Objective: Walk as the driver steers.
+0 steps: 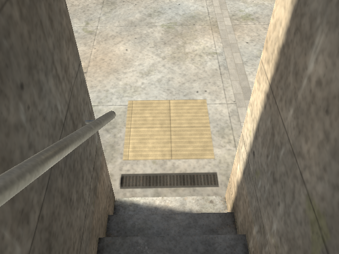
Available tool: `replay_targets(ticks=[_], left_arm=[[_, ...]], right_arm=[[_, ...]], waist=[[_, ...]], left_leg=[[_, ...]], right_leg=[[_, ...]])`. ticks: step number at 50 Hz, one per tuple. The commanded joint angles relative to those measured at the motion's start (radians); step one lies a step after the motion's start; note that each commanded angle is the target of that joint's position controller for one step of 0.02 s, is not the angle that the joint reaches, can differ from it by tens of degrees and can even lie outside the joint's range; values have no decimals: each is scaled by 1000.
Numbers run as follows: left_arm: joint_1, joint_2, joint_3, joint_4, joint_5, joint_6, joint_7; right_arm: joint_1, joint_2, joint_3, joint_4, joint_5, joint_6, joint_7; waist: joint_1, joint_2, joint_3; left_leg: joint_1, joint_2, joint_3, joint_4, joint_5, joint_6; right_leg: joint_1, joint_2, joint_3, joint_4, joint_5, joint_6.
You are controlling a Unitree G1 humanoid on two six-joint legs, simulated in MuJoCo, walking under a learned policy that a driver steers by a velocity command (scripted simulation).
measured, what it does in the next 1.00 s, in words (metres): goes down: right foot 0.20 m lower, then left foot 0.20 m lower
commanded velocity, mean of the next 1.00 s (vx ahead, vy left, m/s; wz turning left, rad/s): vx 0.44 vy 0.00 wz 0.00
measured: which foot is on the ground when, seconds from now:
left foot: down 0.00-0.22, up 0.24-0.68, down 0.70-1.00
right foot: up 0.00-0.22, down 0.24-0.72, up 0.74-1.00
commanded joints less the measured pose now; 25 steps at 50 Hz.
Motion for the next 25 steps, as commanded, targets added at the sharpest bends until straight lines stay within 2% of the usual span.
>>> replay_targets(ticks=[1, 2, 3, 4, 5, 6, 7, 8, 9, 10, 11, 12, 13, 14, 15, 16, 17, 18, 19, 20, 21, 22, 23, 24, 25], left_arm=[[34, 89, 24, -27, 29, -4, 16], [53, 94, 13, 12, 47, -22, 19], [-21, 43, 0, -5, 35, -29, 25], [-47, 44, -1, -11, 20, -19, 25], [-61, 68, 5, -20, 24, -9, 23], [-89, 83, 7, -30, 29, -2, 23], [-137, 93, 2, -54, 27, 0, 28], [-177, 83, -7, -61, 17, -3, 32], [-214, 63, -16, -76, 5, -7, 37], [-169, 65, -19, -67, -5, -13, 48], [83, 116, 7, -7, -5, -22, 48], [396, 189, 50, 105, -6, -38, 50], [548, 281, 81, 108, -7, -32, 16], [489, 322, 97, 94, -2, -48, -18], [449, 282, 88, 96, 51, -59, -16], [351, 211, 74, 89, 52, -60, 0], [304, 95, 36, 108, 46, -56, 6], [245, 43, 20, 109, 63, -58, 4], [168, -116, -26, 105, 61, -79, 40], [44, -132, -41, 42, 11, -102, 56], [1, -27, -27, 20, 3, -110, 65], [27, 73, -14, 38, 17, -121, 66], [-17, 152, 0, 16, 22, -133, 65], [68, 90, -16, 55, 1, -142, 85], [193, 75, -23, 103, -7, -136, 98]], right_arm=[[66, -116, -10, 11, -3, -52, -41], [26, -113, -8, -57, 31, -56, -44], [-2, -63, 11, -71, 13, -53, -41], [-25, -102, 1, -87, -4, -37, -26], [-26, -159, -21, -94, 3, -25, -16], [5, -181, -32, -88, 21, -15, -12], [43, -186, -36, -82, 34, -11, -18], [80, -186, -41, -70, 37, -1, -25], [90, -206, -55, -63, 39, 10, -29], [86, -207, -65, -55, 25, 25, -26], [21, -221, -67, -57, 9, 41, 1], [72, -162, -55, 9, -12, 40, 52], [103, -94, -55, 14, 16, 21, 93], [20, -114, -57, -71, 60, 19, 96], [-100, -122, -46, -158, 66, 16, 77], [-122, -53, -9, -213, 55, 7, 56], [-158, -29, 5, -233, 29, 19, 30], [-139, -30, 13, -224, 25, 26, 20], [-80, 13, 29, -207, 6, 56, 31], [-2, -58, -5, -143, 7, 65, 64], [-42, -90, -23, -140, -8, 76, 90], [-68, -66, -15, -133, -17, 74, 124], [-126, -94, -21, -145, -28, 54, 128], [-200, -148, -36, -169, -57, 48, 114], [-270, -161, -45, -194, -54, 47, 96]], waist=[[-2, 95, 81], [11, 83, 79], [5, 124, 67], [5, 121, 92], [-3, 110, 138], [-20, 97, 161], [-51, 81, 176], [-87, 69, 172], [-109, 78, 168], [-103, 62, 161], [21, 31, 139], [121, -30, 42], [179, -257, -124], [126, -226, -167], [132, -96, -157], [93, 5, -114], [45, 57, 6], [-31, 127, 101], [-64, 107, 160], [-87, 140, 182], [-87, 111, 126], [-94, 27, 88], [-78, 37, 58], [-22, 1, 57], [37, -21, 57]], left_leg=[[62, 305, -341, -143, 427, 151], [11, 239, -218, -23, 357, 143], [-239, 172, -154, 16, 169, 151], [-401, 163, -144, -13, 30, 158], [-414, 185, -184, 26, -35, 169], [-322, 215, -231, 76, -42, 175], [-185, 242, -286, 132, 30, 183], [-25, 268, -358, 183, 100, 183], [92, 276, -420, 225, 172, 186], [136, 293, -460, 294, 225, 176], [56, 295, -477, 464, 233, 138], [-108, 165, -274, 846, 331, 70], [-608, -29, -160, 1408, -284, -1], [-905, -5, -114, 1529, -317, -7], [-1050, 35, -112, 1533, -201, -18], [-1161, 141, -230, 1353, -4, -4], [-1185, 243, -308, 1234, 145, -1], [-1129, 282, -301, 1177, 237, 17], [-1001, 338, -319, 882, 504, 32], [-661, 302, -227, 620, 761, 16], [-328, 230, -107, 557, 832, -22], [-158, 177, -50, 701, 908, -40], [-153, 158, -53, 654, 835, -39], [-364, 215, -179, 448, 945, -38], [-582, 230, -208, 353, 901, -44]], right_leg=[[-29, -25, 96, -213, 159, 23], [118, -36, 32, -479, 376, 14], [434, -5, -64, -585, 476, 6], [619, 49, -140, -566, 430, 21], [632, 69, -145, -569, 349, 35], [579, 72, -136, -644, 259, 43], [519, 77, -143, -768, 166, 57], [459, 52, -115, -918, 108, 55], [445, 37, -102, -1023, 26, 43], [503, 16, -93, -1104, 24, 23], [735, -14, -91, -1176, 161, -25], [1163, 29, -173, -1117, 303, -74], [1610, -93, -66, -740, 726, -257], [1661, -181, 104, -786, 760, -302], [1602, -204, 141, -823, 415, -300], [1515, -266, 251, -884, -192, -290], [1270, -306, 365, -926, -432, -319], [1038, -274, 274, -954, -432, -307], [764, -241, 195, -988, -271, -272], [392, -105, 2, -937, -187, -268], [148, 11, -131, -879, -320, -248], [26, 47, -133, -848, -380, -232], [90, 56, -149, -829, -361, -219], [366, 8, -52, -717, -418, -217], [640, -55, 44, -640, -402, -231]])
